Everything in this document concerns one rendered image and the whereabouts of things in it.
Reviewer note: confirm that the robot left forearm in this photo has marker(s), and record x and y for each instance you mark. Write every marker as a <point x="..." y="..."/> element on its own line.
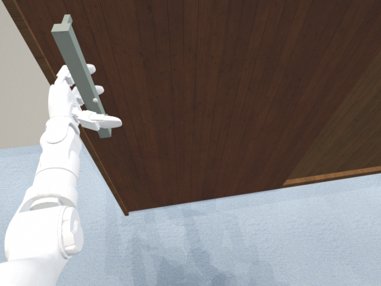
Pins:
<point x="57" y="174"/>

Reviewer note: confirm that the left robot hand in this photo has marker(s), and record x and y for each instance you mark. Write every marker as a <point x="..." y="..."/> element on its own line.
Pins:
<point x="62" y="101"/>

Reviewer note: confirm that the handle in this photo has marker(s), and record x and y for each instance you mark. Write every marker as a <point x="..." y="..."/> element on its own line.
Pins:
<point x="68" y="45"/>

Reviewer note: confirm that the robot left upper arm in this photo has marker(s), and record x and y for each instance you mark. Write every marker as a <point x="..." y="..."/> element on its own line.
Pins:
<point x="39" y="244"/>

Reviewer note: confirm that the wardrobe door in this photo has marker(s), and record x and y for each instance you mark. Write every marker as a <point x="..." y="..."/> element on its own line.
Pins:
<point x="216" y="97"/>
<point x="352" y="138"/>

